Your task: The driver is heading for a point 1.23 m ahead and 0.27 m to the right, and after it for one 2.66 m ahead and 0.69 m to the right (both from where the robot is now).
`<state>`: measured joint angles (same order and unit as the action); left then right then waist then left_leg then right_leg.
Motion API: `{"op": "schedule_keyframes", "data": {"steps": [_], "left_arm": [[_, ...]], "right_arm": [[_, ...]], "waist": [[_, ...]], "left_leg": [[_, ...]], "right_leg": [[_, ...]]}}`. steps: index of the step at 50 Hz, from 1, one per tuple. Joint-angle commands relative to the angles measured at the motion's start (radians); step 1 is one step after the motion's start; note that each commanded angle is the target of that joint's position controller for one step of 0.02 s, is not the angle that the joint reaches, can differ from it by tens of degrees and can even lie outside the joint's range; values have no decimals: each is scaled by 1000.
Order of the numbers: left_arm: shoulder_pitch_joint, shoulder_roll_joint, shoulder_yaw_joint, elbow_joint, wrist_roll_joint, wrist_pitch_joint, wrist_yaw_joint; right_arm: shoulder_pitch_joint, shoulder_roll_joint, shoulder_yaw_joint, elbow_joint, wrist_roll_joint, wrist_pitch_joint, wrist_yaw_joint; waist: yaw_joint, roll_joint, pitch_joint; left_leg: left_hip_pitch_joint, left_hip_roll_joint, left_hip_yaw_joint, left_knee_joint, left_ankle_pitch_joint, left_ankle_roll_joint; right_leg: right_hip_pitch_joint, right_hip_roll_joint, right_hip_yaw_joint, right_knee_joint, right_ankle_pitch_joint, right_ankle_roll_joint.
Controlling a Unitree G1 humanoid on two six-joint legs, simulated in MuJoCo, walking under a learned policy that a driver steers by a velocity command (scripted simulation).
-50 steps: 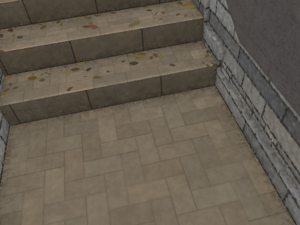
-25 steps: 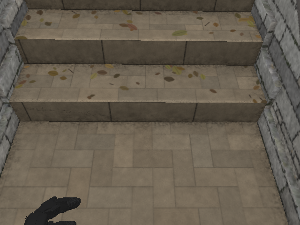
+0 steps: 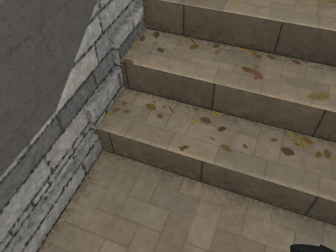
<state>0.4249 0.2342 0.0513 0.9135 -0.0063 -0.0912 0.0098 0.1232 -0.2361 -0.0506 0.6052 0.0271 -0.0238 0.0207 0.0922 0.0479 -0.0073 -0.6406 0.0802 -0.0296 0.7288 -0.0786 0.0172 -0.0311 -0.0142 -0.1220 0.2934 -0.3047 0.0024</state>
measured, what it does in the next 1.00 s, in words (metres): walks ahead, turning right: left foot, then right foot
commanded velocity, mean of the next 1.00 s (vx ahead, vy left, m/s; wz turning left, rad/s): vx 0.50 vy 0.00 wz -0.33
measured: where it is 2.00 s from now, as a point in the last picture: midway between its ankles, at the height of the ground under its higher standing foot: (257, 140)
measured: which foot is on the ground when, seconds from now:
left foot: up 0.00-0.08, down 0.10-0.62, up 0.64-1.00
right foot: down 0.00-0.12, up 0.14-0.62, down 0.64-1.00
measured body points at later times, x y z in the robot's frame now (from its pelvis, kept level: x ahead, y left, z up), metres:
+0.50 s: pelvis +0.26 +0.03 +0.00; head +0.28 +0.04 +0.45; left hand +0.47 +0.26 -0.10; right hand +0.28 -0.25 -0.11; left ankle +0.16 +0.14 -0.74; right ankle +0.43 -0.14 -0.68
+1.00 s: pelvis +0.52 -0.05 +0.00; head +0.54 -0.08 +0.45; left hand +0.72 +0.17 -0.10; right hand +0.63 -0.35 -0.08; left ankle +0.67 +0.04 -0.69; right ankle +0.45 -0.11 -0.74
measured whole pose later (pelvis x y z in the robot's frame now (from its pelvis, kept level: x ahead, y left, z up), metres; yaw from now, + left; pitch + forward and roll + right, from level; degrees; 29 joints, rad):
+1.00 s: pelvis +0.52 -0.05 +0.00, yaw -25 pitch +3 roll +1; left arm 0.28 0.27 0.06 0.68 -0.01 -0.01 0.03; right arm 0.06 -0.24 0.00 0.65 -0.02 -0.07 -0.01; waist 0.05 0.02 0.01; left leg -0.63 0.00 -0.05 0.83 -0.25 -0.07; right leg -0.20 0.14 0.19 0.44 -0.27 -0.09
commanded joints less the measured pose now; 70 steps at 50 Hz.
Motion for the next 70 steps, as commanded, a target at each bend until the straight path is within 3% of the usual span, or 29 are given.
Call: {"op": "schedule_keyframes", "data": {"steps": [1,3,5,6,7,8,11,18,26,29,31,32,33,34,35,37,40,44,47,50,54,55,56,57,58,61,65,68,70], "left_arm": [[-25,194,39,-32,-28,-9,-4],[-57,220,39,-23,-40,-3,-4],[-81,197,27,-41,-20,-3,-4],[-44,110,-6,-88,2,-22,-16],[-39,116,-9,-83,-6,-52,-31],[-80,169,10,-94,-47,-54,-38],[-145,143,15,-117,-7,-9,-33],[-218,97,16,-185,1,27,-11],[-452,90,-1,-295,-9,11,-80],[-369,124,16,-307,-5,26,-80],[-138,194,58,-260,-10,24,-70],[9,266,87,-225,-1,29,-52],[-15,382,104,-234,-3,23,-43],[3,316,89,-269,11,10,-41],[-20,258,79,-271,7,4,-36],[-171,183,48,-301,-12,10,-28],[-231,182,42,-318,2,10,-15],[-212,211,49,-301,-22,30,13],[-160,174,38,-296,-3,71,27],[-131,166,36,-313,-11,78,33],[-263,144,26,-360,-12,71,44],[-347,111,12,-393,-8,59,36],[-294,-33,-28,-407,32,31,20],[-37,53,-5,-344,-7,20,10],[-54,115,10,-312,-20,29,6],[-267,32,-23,-396,-19,37,-11],[-360,-132,-97,-438,-21,35,-43],[-430,-127,-116,-493,-22,48,-33],[-513,-125,-132,-565,10,38,-24]], "right_arm": [[-123,-54,-10,-111,6,-27,14],[-34,-82,-21,-100,-6,-38,15],[267,-187,-75,-5,-16,-31,-6],[401,-307,-96,8,-41,-24,-30],[418,-260,-78,14,-38,-29,-32],[333,-195,-52,17,-41,-36,-30],[148,-96,-23,9,-37,-57,-4],[156,-142,-37,95,-53,-80,-12],[204,-206,-44,159,-29,-62,-50],[160,-243,-58,145,-15,-45,-51],[135,-242,-54,137,-21,-26,-67],[155,-211,-38,119,-30,-38,-70],[297,-46,13,83,-76,-70,-45],[239,-117,10,76,-37,-116,-24],[84,-191,-8,31,5,-139,-15],[28,-167,-2,20,-40,-132,-32],[81,-149,-6,13,-62,-94,-41],[-32,-78,23,-17,-63,-74,-40],[-29,-70,33,7,-48,-52,-37],[-103,-83,26,-47,-42,-50,-27],[37,-130,-14,-24,-74,-87,-26],[252,-170,-30,43,-81,-89,-25],[344,-197,-29,106,-65,-84,-22],[299,-211,-38,103,-78,-87,-20],[259,-168,-40,89,-72,-72,-27],[283,-60,2,137,-58,-31,-33],[391,4,28,230,-57,-12,-47],[374,-30,30,244,-48,-4,-57],[380,-25,38,263,-27,-7,-66]], "waist": [[-21,-156,87],[-89,-167,49],[-226,-122,-160],[-231,147,-293],[-218,200,-403],[-192,138,-241],[-97,38,-35],[-80,18,16],[-150,9,93],[-96,72,22],[21,65,-100],[79,-31,-178],[-73,-340,-245],[-3,-244,-420],[40,-157,-287],[-58,-7,-119],[-136,-51,-82],[-109,-92,-67],[-72,-179,-137],[-70,-169,-75],[-193,-184,-149],[-276,-175,-218],[-215,140,-201],[-100,146,-221],[-128,47,-153],[-141,-5,13],[-134,25,93],[-111,35,122],[-95,30,110]], "left_leg": [[47,-26,58,-109,-49,36],[195,-63,86,-202,-80,76],[676,-42,37,-208,-21,126],[1046,225,-415,-273,-165,266],[1070,337,-765,-457,-200,356],[952,313,-593,-445,-189,299],[568,167,-199,-505,106,207],[498,155,30,-602,199,180],[704,195,149,-585,234,122],[752,191,206,-382,750,86],[701,145,235,-41,879,48],[457,105,225,249,564,8],[-23,-101,152,630,-490,-56],[-161,-140,-85,780,-540,-44],[-223,-80,-102,730,-405,-18],[-111,-2,-76,542,-264,-16],[55,5,-46,425,-239,-51],[165,-75,19,78,-64,-91],[156,-107,19,120,-73,-102],[11,-103,14,146,-267,-78],[372,-124,55,-411,123,0],[665,-14,-63,-469,359,64],[966,214,-300,-324,1125,133],[957,395,-507,-268,1061,296],[893,363,-445,-289,818,338],[735,224,-291,-386,172,264],[560,187,-224,-462,-28,231],[483,189,-180,-501,-109,204],[456,149,-160,-538,-68,180]], "right_leg": [[-16,-272,166,-103,354,-172],[18,-270,138,-3,567,-159],[-156,-162,38,388,658,-98],[-558,-17,28,798,213,-24],[-708,46,207,990,-243,-13],[-801,-30,231,1057,-203,-24],[-685,-125,204,897,-7,-22],[-725,-87,244,738,265,14],[-692,-45,128,351,363,-36],[-552,28,43,354,183,-93],[-271,104,9,247,216,-153],[35,25,176,233,321,-198],[394,-215,658,259,362,-379],[477,-314,982,72,179,-471],[386,-263,809,33,172,-398],[45,-208,618,-1,378,-326],[-189,-139,467,-32,647,-312],[-313,-30,333,-6,639,-245],[-177,-80,447,64,486,-224],[-81,-140,586,114,406,-243],[7,-2,454,418,1108,-97],[-146,27,444,631,903,-62],[-514,201,372,976,-228,-1],[-702,213,424,1235,-309,29],[-795,167,376,1416,-267,62],[-1050,128,259,1737,-220,51],[-1295,102,222,1984,-141,14],[-1407,55,217,2024,-83,38],[-1393,-25,139,1883,-31,47]]}}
